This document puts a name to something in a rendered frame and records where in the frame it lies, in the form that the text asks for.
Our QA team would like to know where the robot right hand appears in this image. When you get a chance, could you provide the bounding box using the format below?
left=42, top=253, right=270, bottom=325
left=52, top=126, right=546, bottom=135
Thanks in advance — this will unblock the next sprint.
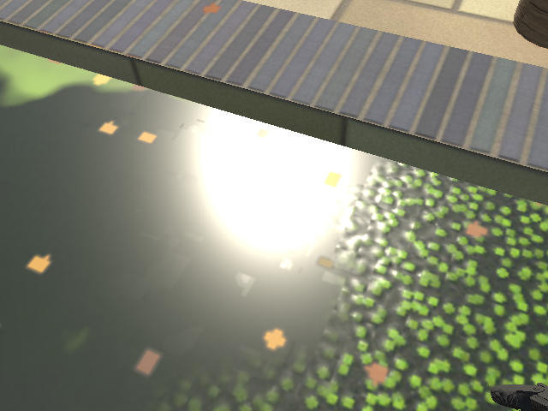
left=491, top=383, right=548, bottom=411

